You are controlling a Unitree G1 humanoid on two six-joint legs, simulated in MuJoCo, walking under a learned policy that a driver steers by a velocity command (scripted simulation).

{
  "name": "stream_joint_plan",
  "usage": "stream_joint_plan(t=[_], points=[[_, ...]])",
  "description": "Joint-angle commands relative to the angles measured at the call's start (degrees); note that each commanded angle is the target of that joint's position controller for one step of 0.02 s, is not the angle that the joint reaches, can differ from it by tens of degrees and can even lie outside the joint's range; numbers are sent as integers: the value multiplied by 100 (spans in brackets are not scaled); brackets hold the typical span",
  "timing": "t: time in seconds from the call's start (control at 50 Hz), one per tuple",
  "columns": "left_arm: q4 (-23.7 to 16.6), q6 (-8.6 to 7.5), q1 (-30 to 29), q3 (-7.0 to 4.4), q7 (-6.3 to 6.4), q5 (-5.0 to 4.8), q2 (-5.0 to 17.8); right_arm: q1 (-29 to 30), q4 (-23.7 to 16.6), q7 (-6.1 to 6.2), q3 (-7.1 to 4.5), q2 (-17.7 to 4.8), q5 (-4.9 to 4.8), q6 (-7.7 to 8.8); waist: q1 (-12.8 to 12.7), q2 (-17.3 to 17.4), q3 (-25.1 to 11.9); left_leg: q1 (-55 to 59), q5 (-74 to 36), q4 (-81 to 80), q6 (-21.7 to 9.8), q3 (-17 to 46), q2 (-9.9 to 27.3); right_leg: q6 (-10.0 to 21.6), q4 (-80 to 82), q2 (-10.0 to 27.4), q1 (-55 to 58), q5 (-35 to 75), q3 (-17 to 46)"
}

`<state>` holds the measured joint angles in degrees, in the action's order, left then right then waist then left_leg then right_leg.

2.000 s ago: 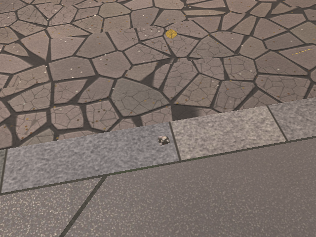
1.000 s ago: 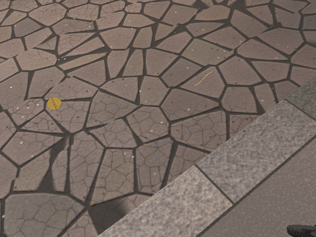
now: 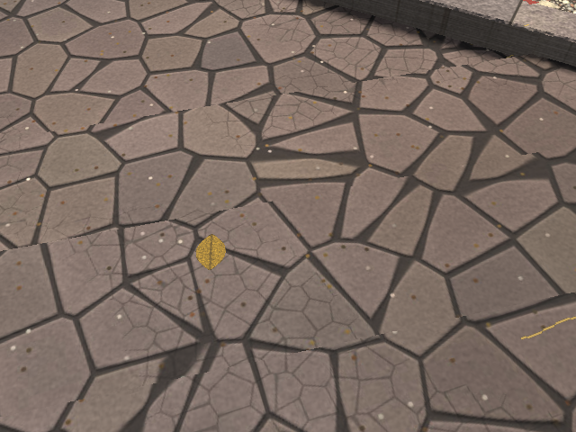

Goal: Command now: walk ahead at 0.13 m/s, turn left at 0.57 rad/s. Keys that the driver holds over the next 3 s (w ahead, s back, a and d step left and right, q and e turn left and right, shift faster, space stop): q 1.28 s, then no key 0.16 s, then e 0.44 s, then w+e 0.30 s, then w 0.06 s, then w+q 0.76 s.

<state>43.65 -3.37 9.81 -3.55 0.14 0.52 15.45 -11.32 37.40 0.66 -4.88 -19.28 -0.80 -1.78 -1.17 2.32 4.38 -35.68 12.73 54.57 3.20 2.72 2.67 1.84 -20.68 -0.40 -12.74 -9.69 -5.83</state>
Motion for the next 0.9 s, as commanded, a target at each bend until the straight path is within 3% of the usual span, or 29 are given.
stream_joint_plan(t=[0.02,0.08,0.14,0.18,0.2,0.22,0.24,0.26,0.32,0.34,0.4,0.5,0.52,0.56,0.6,0.62,0.64,0.66,0.68,0.7,0.72,0.74,0.76,0.78,0.8,0.82,0.84,0.86,0.9], points=[[-393,-75,-510,-215,98,-69,864,-292,-325,-117,-80,-241,10,61,144,-757,-927,609,-971,-599,-52,64,186,1081,396,1500,434,2815,422],[-270,26,-323,-276,109,-147,1029,193,-575,-257,-67,-198,-31,53,-42,-765,-746,835,-1156,-1649,-125,23,179,896,217,1471,496,1977,225],[-234,86,-220,-359,91,-224,1192,361,-749,-366,-141,-341,-34,-32,-72,-748,-671,995,-644,-2219,-211,-75,113,769,-303,1718,651,1519,359],[-227,104,-277,-357,92,-295,1108,86,-668,-371,-183,-327,-38,-29,131,-592,-707,1588,-1006,-2979,-394,-317,-72,522,-1073,1616,480,1317,190],[-142,114,83,-333,79,-253,911,-27,-516,-314,-271,-484,34,4,13,-216,-877,2284,-1421,-3173,-541,-516,-399,278,-1565,1279,91,1203,-187],[-156,106,67,-335,50,-172,904,-406,-436,-213,-415,-721,89,25,307,354,-971,2983,-2455,-3297,-869,154,-107,-150,-2244,810,-629,562,-613],[-399,90,-376,-290,39,-74,802,-854,-401,-126,-484,-1022,221,59,659,1258,-1045,4005,-3805,-3351,-1504,1621,797,-543,-3724,202,-2025,-1418,-655],[-685,83,-749,-192,6,-56,675,-969,-406,-129,-430,-1057,327,191,736,1363,-1587,4412,-4017,-3488,-2107,2768,1480,-523,-4757,-11,-2570,-2586,447],[-496,131,-552,-192,37,-10,792,105,-617,-100,-300,-722,57,317,327,296,-1302,3625,-3216,-3415,-1758,2033,1145,-290,-4620,310,-2426,-1966,1040],[-460,135,-567,-218,51,9,862,287,-660,-69,-249,-600,22,300,244,183,-1209,3214,-3090,-3481,-1672,1917,1005,-283,-4220,308,-2137,-1636,1020],[-426,147,-523,-149,16,2,647,313,-664,14,-261,-633,105,238,168,418,-1197,2764,-3382,-3545,-1659,1885,800,-398,-3431,17,-1639,-1139,889],[-451,130,-638,-119,-29,-47,621,247,-624,169,-295,-624,82,207,194,547,-1204,2443,-2667,-3423,-1611,2206,621,-574,-2516,-144,-1302,-520,1203],[-475,143,-715,-103,-49,-74,566,177,-589,189,-304,-605,54,148,239,426,-1092,2278,-1958,-3468,-1537,2220,472,-623,-2002,-178,-1191,-364,1274],[-480,135,-684,-117,-93,-102,567,207,-603,206,-325,-616,66,69,230,585,-953,1980,-1300,-3462,-1424,2400,310,-668,-1425,-218,-777,-192,1292],[-402,107,-380,-158,-136,-136,596,283,-638,218,-307,-520,43,21,82,617,-847,1737,-709,-3265,-1234,2549,103,-606,-536,-73,-211,448,1360],[-284,77,-116,-185,-140,-108,585,353,-662,221,-274,-401,3,25,-50,454,-792,1420,-307,-2962,-1061,2451,-139,-523,65,-4,316,1179,1201],[-228,46,-99,-219,-124,-12,703,227,-658,185,-227,-188,-64,54,-26,-163,-653,849,453,-2584,-771,1913,-484,-414,198,202,684,1366,1128],[-339,18,-35,-298,-103,196,1032,145,-734,157,-213,-173,-107,101,13,-1391,-668,136,1374,-1241,-424,1097,-1101,287,301,1281,928,1757,2411],[-473,3,-185,-299,-63,260,948,-39,-672,113,-323,-489,-47,131,20,-1399,-727,175,1737,52,-154,1047,-1028,717,422,1802,603,1897,2896],[-530,5,-490,-302,-26,198,960,-154,-629,73,-414,-715,-36,107,248,-1284,-656,153,1554,655,-69,886,-804,837,443,1856,379,1257,2850],[-590,23,-462,-259,-2,109,709,-98,-481,113,-401,-672,44,69,56,-762,-525,370,1401,792,-18,910,-786,552,339,1307,257,1322,2262],[-526,76,-185,-217,12,16,613,-197,-437,164,-339,-339,109,51,29,-549,-652,166,1631,1281,-29,1018,-1031,434,-70,1247,643,2599,1923],[-492,163,-136,-215,2,-2,679,-669,-314,179,-302,-151,118,8,276,-655,-761,-58,1796,2042,59,910,-1227,539,-380,1332,775,4126,1733],[-481,179,-249,-326,-3,78,1142,-737,-477,168,-324,-354,34,-10,436,-1524,-1080,-265,1795,2914,165,555,-966,1181,-306,2108,638,4022,2504],[-605,213,-462,-293,41,81,941,-577,-465,204,-342,-569,-61,-62,294,-1416,-1083,-346,1600,3407,223,606,-718,1379,-72,2078,452,3389,2543],[-695,258,-593,-187,84,78,646,-350,-471,227,-362,-671,-104,-132,221,-1185,-927,-399,1391,3587,259,585,-745,1303,-20,1799,375,2891,2211],[-749,296,-639,-141,115,58,604,-216,-493,242,-342,-619,-105,-202,214,-1106,-774,-403,1241,3242,304,523,-708,1205,31,1601,328,2405,1943],[-681,332,-508,-151,138,37,701,19,-624,260,-232,-398,-19,-228,105,-1158,-676,-629,1352,2937,303,435,-638,1229,-4,1683,616,2664,1984],[-562,383,-43,-210,215,70,864,258,-756,252,-128,-211,29,-194,-78,-1054,-864,-525,1391,2307,293,285,-529,1209,-90,1693,1067,3044,1768]])
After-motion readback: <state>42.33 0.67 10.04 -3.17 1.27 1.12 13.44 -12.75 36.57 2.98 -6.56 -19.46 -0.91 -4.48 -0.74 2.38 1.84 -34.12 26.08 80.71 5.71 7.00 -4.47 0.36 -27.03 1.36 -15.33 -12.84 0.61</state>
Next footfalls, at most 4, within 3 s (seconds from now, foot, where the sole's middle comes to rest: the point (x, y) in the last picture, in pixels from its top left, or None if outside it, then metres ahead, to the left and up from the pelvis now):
0.18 left None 0.15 0.16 -0.80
0.60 right None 0.24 -0.07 -0.82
1.06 left None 0.02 0.11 -0.78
1.54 right None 0.21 -0.03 -0.82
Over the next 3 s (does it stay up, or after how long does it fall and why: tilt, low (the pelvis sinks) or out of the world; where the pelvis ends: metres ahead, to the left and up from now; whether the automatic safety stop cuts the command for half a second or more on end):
stays up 0.52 0.13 -0.04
